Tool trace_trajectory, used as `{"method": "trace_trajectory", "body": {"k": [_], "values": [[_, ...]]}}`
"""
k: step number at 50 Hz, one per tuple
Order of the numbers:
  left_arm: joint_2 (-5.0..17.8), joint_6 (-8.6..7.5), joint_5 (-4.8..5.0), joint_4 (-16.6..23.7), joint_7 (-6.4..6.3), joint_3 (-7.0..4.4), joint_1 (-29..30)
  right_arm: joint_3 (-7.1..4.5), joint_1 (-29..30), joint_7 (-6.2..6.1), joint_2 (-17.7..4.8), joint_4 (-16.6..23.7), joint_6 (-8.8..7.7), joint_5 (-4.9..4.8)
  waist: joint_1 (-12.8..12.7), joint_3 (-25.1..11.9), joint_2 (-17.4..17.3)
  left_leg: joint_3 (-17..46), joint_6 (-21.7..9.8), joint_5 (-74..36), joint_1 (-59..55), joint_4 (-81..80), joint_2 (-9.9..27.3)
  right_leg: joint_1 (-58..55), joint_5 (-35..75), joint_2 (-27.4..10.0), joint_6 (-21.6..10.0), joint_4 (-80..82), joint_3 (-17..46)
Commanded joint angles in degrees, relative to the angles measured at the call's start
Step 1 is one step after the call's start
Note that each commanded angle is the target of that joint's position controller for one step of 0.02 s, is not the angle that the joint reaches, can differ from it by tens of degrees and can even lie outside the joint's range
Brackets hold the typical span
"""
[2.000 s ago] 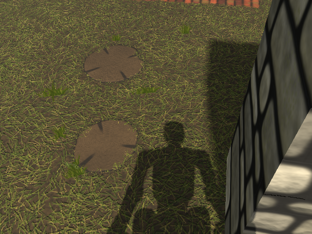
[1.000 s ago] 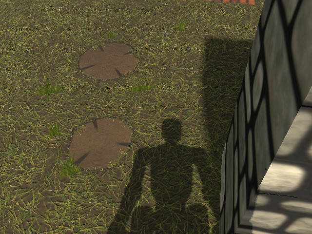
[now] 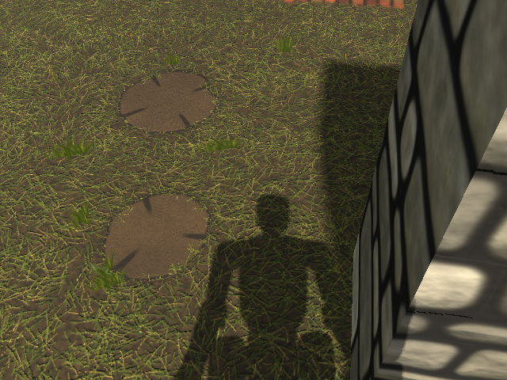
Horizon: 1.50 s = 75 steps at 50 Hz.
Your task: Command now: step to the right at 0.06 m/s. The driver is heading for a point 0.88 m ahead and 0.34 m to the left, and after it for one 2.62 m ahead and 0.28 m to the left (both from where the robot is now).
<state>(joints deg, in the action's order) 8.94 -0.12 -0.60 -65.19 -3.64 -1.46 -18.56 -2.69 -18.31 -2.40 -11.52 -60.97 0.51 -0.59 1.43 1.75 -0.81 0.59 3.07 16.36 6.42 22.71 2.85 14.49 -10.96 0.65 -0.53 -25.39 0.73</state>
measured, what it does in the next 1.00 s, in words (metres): stands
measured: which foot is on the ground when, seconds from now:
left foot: down 0.00-1.00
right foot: down 0.00-1.00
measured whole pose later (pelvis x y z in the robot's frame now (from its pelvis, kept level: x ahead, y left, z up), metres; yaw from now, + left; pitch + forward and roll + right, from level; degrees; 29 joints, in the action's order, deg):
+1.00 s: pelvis +0.00 +0.00 +0.00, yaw +0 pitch +0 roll +0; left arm 8.8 0.2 -0.5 -64.3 -3.9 -1.7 -19.0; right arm -2.7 -18.9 -2.1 -11.6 -60.0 0.0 -0.6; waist 1.6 1.9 -0.7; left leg 0.1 3.0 16.7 6.5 23.3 2.9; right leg 14.7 -11.1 0.8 -0.4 -25.8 1.4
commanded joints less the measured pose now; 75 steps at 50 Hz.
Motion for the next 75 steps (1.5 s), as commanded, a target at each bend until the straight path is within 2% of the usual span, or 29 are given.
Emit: {"method": "trace_trajectory", "body": {"k": [1, 75], "values": [[5.16, -0.07, 0.00, 0.27, -0.22, -0.81, -5.25, -0.95, -4.62, -0.12, -5.39, 0.78, -0.30, -0.01, 0.00, 2.23, 1.27, -0.28, -1.72, -3.82, 9.64, -5.29, 0.09, -7.14, 7.37, -2.17, -0.73, 3.35, 3.14], [5.11, 0.35, 0.12, 1.24, -0.49, -1.03, -5.65, -0.81, -5.55, 0.27, -5.73, 2.09, -0.86, -0.04, 0.23, 2.45, 1.29, -0.92, -1.66, -2.77, 10.03, -4.69, 0.14, -6.95, 8.27, -1.74, -0.59, 2.46, 3.71]]}}
Velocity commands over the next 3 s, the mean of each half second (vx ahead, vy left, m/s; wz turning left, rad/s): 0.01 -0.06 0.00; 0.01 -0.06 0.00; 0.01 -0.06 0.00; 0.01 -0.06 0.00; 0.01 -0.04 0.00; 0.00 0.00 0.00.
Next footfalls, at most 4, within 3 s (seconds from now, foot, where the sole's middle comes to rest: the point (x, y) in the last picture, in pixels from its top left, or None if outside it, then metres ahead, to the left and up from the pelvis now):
none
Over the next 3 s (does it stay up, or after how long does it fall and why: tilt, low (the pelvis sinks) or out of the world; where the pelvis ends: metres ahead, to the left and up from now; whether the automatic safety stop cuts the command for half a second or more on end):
stays up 0.00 0.03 0.00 its command is cut before an obstacle from the start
